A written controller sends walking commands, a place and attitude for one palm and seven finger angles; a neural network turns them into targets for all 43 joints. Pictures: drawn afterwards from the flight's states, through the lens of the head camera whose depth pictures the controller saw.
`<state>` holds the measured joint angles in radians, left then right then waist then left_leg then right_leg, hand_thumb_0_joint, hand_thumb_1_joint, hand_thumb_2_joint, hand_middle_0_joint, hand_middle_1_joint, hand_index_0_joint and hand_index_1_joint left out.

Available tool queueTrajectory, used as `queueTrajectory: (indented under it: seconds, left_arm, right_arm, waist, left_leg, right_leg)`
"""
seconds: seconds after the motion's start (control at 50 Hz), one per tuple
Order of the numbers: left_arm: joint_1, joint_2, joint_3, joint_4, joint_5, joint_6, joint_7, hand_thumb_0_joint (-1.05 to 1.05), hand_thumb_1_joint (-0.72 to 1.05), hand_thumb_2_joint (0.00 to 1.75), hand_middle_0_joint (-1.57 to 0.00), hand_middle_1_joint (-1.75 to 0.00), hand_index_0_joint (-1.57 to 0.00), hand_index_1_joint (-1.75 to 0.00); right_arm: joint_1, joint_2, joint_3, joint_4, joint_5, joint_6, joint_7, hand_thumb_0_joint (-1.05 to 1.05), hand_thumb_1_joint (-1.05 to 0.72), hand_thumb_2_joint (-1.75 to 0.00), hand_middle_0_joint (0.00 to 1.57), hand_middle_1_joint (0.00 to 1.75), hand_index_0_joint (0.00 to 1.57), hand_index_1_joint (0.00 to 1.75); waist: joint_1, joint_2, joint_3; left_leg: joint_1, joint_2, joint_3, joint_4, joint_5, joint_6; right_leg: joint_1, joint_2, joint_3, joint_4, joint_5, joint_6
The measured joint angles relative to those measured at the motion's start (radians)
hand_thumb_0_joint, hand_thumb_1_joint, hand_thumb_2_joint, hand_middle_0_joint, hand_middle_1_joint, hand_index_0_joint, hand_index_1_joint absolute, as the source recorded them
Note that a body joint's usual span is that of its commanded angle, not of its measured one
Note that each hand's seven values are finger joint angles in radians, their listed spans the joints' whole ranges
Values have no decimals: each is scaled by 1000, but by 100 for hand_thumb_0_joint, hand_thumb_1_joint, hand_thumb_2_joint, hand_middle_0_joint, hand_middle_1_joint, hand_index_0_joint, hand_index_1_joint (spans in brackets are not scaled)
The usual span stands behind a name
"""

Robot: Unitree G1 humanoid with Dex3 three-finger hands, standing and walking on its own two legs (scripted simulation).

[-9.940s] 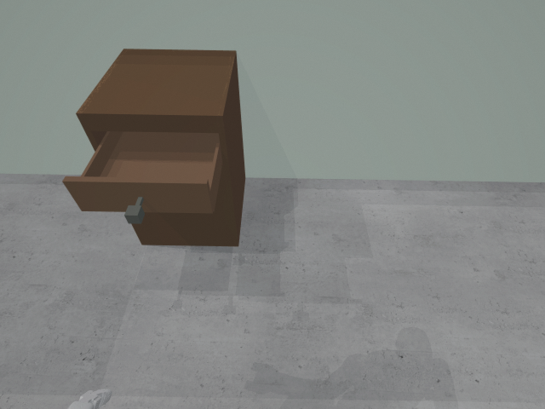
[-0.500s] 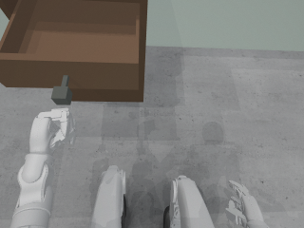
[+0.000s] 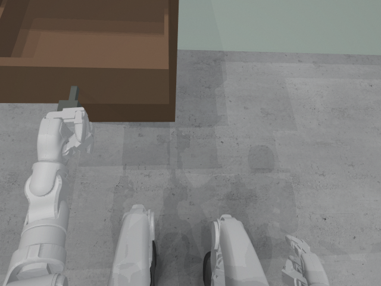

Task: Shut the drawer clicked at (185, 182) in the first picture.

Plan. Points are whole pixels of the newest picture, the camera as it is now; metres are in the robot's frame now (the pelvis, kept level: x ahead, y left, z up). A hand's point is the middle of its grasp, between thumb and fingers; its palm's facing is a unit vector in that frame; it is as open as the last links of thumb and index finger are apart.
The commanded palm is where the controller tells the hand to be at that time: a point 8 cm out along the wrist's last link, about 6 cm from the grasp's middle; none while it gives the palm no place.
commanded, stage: push the drawer shut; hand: left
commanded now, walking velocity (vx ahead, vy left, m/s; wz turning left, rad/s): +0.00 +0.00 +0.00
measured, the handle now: (72, 104) +0.46 +0.27 +0.01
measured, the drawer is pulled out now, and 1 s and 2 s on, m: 0.21 0.10 0.00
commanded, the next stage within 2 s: none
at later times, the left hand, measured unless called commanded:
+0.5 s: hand (94, 109) +0.45 +0.22 +0.01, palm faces +0.05 -1.00 -0.06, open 3.3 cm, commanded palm +0.45 +0.26 +0.01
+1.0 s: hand (97, 87) +0.51 +0.23 +0.01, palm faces +0.06 -1.00 -0.06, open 3.4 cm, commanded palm +0.51 +0.26 +0.01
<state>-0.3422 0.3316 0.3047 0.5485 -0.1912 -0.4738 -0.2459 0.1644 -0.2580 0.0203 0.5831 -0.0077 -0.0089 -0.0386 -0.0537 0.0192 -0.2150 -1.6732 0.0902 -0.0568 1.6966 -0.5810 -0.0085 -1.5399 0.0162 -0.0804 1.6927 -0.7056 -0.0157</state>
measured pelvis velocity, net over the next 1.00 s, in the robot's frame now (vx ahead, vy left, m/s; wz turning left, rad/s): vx -0.01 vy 0.00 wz -0.04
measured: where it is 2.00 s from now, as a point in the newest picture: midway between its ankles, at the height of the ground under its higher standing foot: outside the picture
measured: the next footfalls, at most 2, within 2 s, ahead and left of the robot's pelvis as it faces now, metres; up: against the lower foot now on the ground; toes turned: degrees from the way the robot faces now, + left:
none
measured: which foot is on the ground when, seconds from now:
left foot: down 0.00-1.00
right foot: down 0.00-1.00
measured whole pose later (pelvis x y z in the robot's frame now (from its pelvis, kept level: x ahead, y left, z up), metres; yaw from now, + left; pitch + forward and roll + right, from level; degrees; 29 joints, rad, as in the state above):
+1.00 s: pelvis -0.01 +0.00 -0.02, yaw -2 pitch +34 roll -6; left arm -0.86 0.55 0.46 1.03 -0.06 -0.46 -0.25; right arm 0.23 -0.26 0.06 0.62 -0.05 0.07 -0.02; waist -0.17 0.03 -0.18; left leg -1.79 0.10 -0.08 1.75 -0.56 0.00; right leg -1.65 0.04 -0.09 1.73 -0.67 -0.01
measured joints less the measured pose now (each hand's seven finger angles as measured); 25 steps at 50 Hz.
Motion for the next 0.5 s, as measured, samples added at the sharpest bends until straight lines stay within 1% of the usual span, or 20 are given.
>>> queueTrajectory:
  seconds: [0.18, 0.4, 0.5]
  left_arm:
    - [-100, 27, 14, 112, 28, -19, -1, 2, 90, 89, -142, -160, -141, -160]
    - [-271, 90, 49, 291, 61, -21, 1, 2, 89, 89, -144, -160, -142, -160]
    - [-327, 114, 72, 346, 73, -19, -2, 2, 89, 89, -144, -160, -142, -160]
  right_arm:
    - [19, -3, 7, 25, -7, 15, -5, 1, -90, -90, 20, 30, 20, 30]
    - [27, -9, 21, 31, -16, 24, -10, 1, -90, -90, 20, 30, 20, 30]
    - [38, -10, 25, 35, -20, 33, -7, 1, -90, -90, 20, 30, 20, 30]
  waist:
    - [-15, 0, 6]
    - [-46, 1, 17]
    - [-60, 4, 19]
  left_leg:
    - [-12, -3, -6, 6, 12, 1]
    - [-44, -2, -12, 21, 28, 2]
    - [-59, 1, -12, 27, 30, 3]
  right_leg:
    - [-9, -2, -5, 6, 9, 0]
    - [-41, 1, -10, 22, 25, -1]
    - [-57, 4, -8, 26, 30, 1]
